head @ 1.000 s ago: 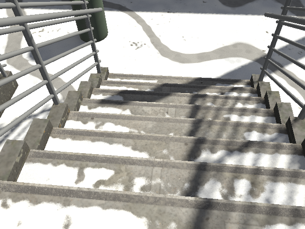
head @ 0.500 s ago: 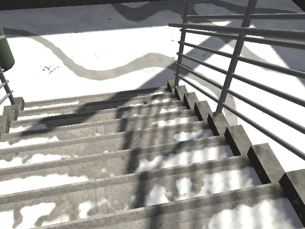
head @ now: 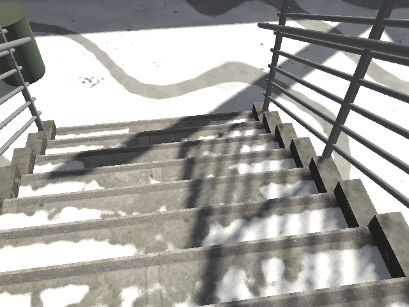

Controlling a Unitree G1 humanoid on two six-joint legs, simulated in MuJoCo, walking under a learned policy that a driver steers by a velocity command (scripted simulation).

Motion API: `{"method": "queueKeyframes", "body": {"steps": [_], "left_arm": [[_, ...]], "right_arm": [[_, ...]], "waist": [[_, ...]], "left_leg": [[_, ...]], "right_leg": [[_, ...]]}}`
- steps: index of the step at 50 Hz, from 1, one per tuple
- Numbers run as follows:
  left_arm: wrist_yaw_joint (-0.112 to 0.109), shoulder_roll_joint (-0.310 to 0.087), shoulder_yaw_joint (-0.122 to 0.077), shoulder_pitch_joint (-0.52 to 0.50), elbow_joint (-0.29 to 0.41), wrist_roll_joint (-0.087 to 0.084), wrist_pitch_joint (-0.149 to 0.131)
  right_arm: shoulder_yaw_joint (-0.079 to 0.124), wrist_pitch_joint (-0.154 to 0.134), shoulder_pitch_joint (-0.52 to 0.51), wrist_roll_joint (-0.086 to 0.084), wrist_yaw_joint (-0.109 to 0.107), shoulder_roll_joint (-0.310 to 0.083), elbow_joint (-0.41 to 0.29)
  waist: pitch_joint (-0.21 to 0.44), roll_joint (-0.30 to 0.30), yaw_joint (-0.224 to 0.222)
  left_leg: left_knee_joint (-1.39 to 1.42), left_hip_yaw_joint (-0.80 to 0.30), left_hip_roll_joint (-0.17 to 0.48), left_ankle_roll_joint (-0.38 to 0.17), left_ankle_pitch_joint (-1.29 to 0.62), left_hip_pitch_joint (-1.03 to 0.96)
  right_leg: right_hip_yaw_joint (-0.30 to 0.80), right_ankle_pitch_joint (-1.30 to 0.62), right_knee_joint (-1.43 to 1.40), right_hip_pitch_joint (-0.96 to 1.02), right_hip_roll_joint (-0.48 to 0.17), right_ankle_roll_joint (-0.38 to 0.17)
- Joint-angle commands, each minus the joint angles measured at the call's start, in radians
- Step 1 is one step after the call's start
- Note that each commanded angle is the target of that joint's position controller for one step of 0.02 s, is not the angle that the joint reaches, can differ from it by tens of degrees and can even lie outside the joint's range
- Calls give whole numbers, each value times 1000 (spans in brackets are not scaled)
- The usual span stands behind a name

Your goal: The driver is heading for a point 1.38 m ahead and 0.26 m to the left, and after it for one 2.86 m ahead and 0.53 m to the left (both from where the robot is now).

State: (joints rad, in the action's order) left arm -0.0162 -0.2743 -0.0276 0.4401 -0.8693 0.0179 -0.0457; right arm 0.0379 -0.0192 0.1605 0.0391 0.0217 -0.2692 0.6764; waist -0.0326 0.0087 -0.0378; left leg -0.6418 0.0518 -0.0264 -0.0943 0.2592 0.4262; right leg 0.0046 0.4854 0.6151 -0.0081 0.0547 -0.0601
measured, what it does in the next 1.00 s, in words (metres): goes down: right foot 0.17 m lower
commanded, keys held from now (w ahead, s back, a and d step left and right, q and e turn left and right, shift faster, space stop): w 1.00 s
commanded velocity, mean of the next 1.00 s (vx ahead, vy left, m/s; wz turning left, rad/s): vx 0.49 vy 0.00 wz -0.01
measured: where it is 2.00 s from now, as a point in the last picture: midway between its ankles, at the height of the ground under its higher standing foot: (217, 228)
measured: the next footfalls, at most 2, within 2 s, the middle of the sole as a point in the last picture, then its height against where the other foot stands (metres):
right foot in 0.64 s outside the picture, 0.17 m lower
left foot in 1.20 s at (194, 270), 0.17 m lower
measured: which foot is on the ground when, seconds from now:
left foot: down 0.00-0.64, up 0.66-1.00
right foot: up 0.00-0.62, down 0.64-1.00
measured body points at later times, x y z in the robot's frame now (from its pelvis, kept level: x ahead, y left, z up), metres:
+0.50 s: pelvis +0.22 -0.01 -0.01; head +0.22 +0.00 +0.44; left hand +0.39 +0.24 -0.12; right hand +0.15 -0.28 -0.14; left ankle +0.07 +0.07 -0.72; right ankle +0.41 -0.15 -0.70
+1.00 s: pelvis +0.48 -0.05 -0.19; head +0.48 -0.05 +0.26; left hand +0.37 +0.19 -0.33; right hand +0.60 -0.31 -0.31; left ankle +0.66 +0.11 -0.85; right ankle +0.41 -0.13 -0.89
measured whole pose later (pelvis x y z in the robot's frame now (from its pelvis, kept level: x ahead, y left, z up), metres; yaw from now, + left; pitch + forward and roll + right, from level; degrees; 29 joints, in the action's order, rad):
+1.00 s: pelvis +0.48 -0.05 -0.19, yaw +0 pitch -1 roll -1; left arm -0.01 -0.20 -0.03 0.56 -1.07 0.01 -0.08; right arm 0.07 -0.01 0.18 0.05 0.03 -0.24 0.92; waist 0.00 0.03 -0.04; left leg -0.85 -0.10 0.06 -0.05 -0.37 0.71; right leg -0.08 0.55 0.78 -0.22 0.07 -0.08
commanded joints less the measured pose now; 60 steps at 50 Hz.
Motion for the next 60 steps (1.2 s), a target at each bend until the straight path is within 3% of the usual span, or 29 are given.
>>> {"method": "queueKeyframes", "body": {"steps": [1,2,4,9,12,13,19,20,24,28,30,31,32,33,34,35,36,37,38,40,42,43,45,49,52,55,57,58,60], "left_arm": [[2,-59,-20,127,68,-2,-6],[3,-136,-39,15,69,5,-4],[15,-127,-44,-67,72,-4,-1],[25,-81,-48,-116,56,4,69],[32,-48,-38,-186,64,17,75],[36,-50,-41,-179,47,17,72],[36,-74,-58,-402,100,29,47],[38,-74,-57,-415,98,24,47],[66,-25,-45,-391,87,26,42],[39,-7,-27,-443,114,-1,26],[10,-26,-39,-258,63,3,14],[-2,-44,-50,-85,4,15,8],[4,-75,-67,109,-57,39,11],[20,-141,-76,186,-93,46,11],[40,-134,-58,195,-69,18,5],[55,-116,-62,189,-60,-16,10],[43,-157,-79,115,-62,-12,12],[28,-100,-63,20,-47,-24,17],[20,-78,-43,-47,-36,-16,-9],[18,-52,-31,-33,-79,-13,-34],[3,-99,-46,35,-118,-3,-35],[10,-113,-51,39,-118,7,-40],[11,-25,-33,83,-150,-13,-49],[-6,-14,-13,19,-117,-7,-49],[-14,-39,-16,53,-118,0,-31],[-34,-37,-15,131,-136,36,-7],[-53,-45,-16,140,-150,45,8],[-56,-41,-16,166,-164,45,12],[-55,-56,-19,158,-179,30,19]], "right_arm": [[54,-12,431,-35,-14,-228,55],[47,-8,332,-43,-16,-170,42],[27,-24,215,-19,-4,-114,28],[22,-59,275,-31,-11,-111,80],[24,-48,343,-40,-21,-112,118],[31,-55,361,-26,-22,-134,129],[26,-78,438,-49,-53,-110,206],[26,-83,421,-34,-54,-116,204],[6,-78,358,-28,-56,-78,207],[3,-48,418,1,-64,-57,239],[0,-24,415,25,-92,-72,254],[4,-14,395,17,-96,-89,261],[10,-10,364,-8,-88,-105,262],[17,-19,448,-35,-73,-47,270],[5,-35,570,-86,-85,-22,252],[12,-34,490,-63,-88,-84,244],[15,-20,399,-24,-89,-84,223],[23,3,283,18,-73,-123,206],[34,15,251,23,-66,-125,189],[33,32,195,5,-34,-71,210],[21,38,231,37,-14,-11,259],[23,40,289,28,-11,-4,282],[47,22,109,3,-5,-46,223],[37,-2,-22,12,18,-16,192],[20,3,-97,4,27,14,178],[13,1,-197,-14,23,11,130],[19,-9,-144,-39,5,-2,151],[28,-14,-67,-35,-4,-18,177],[52,-15,281,-13,-12,-54,301]], "waist": [[276,299,113],[93,123,98],[-9,45,47],[-38,43,14],[-21,25,34],[6,47,38],[-86,53,71],[-95,53,79],[-71,38,77],[-117,48,162],[-54,-12,104],[9,-36,26],[85,-83,-88],[150,-277,-55],[297,-224,6],[289,-106,-42],[171,-143,-27],[100,-76,-4],[21,-115,39],[-150,-53,92],[-79,-82,90],[-18,-95,110],[-57,-60,62],[-43,-34,45],[-89,-56,-4],[-172,-88,-99],[-169,-60,-100],[-145,-26,-85],[5,11,73]], "left_leg": [[306,-826,408,-201,19,-650],[337,-682,381,-202,70,-508],[361,-469,311,-169,-150,-303],[446,-294,230,-148,-289,-243],[432,-219,215,-144,-420,-309],[394,-210,213,-153,-383,-335],[304,-221,202,-107,-215,-437],[288,-196,177,-107,-161,-355],[117,-173,146,-96,-38,-154],[-80,-154,130,-69,-167,-264],[-352,-155,110,-76,-291,-354],[-578,-142,100,-78,-392,-341],[-925,-84,42,-63,-287,-203],[-1366,-50,-102,-14,608,188],[-1414,-184,-61,-2,642,419],[-1278,-174,-4,5,499,522],[-1274,-137,13,18,367,590],[-1193,-116,54,24,313,515],[-941,-215,77,35,120,449],[-575,-203,107,90,-55,273],[-522,-117,114,100,-111,203],[-576,-106,104,82,-223,194],[-408,-205,123,43,-440,375],[-154,-106,77,48,-797,186],[-69,-59,52,52,-750,82],[121,-84,83,54,-604,165],[285,-72,113,43,-599,87],[340,-63,116,31,-557,-22],[421,-38,100,-1,-538,-418]], "right_leg": [[125,99,751,-597,94,-43],[149,-16,771,-679,17,-42],[130,-131,669,-605,-46,-27],[97,-261,464,-591,-95,13],[46,-369,387,-656,-114,30],[27,-469,427,-673,-121,18],[90,-697,165,-874,-132,31],[42,-765,109,-799,-116,35],[7,-1031,46,-544,-110,0],[-14,-934,-198,-481,-115,3],[-11,-972,-347,-351,-130,-11],[-45,-966,-398,-189,-117,-22],[-81,-981,-435,61,-122,-42],[44,-1298,-120,400,-266,-85],[226,-1672,183,625,-442,-146],[263,-1293,44,565,-465,-187],[354,-774,-109,356,-508,-287],[394,-335,-250,102,-443,-279],[414,-346,-248,-95,-466,-282],[254,-379,-298,-445,-325,-214],[251,-535,-255,-434,-305,-236],[244,-627,-202,-400,-309,-241],[266,-373,-155,-288,-276,-208],[190,-16,-71,-435,-192,-153],[152,-31,8,-472,-181,-135],[192,-164,120,-293,-195,-146],[179,-284,247,-216,-207,-137],[168,-371,359,-210,-202,-142],[102,-442,793,-308,-128,-140]]}}
Velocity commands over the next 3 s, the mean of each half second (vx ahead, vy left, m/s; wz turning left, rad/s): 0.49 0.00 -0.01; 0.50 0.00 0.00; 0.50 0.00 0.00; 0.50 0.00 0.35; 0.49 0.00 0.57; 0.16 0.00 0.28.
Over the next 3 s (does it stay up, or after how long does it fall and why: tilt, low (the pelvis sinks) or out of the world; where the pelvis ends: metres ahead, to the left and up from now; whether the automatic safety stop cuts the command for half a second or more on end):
stays up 1.45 0.11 -0.81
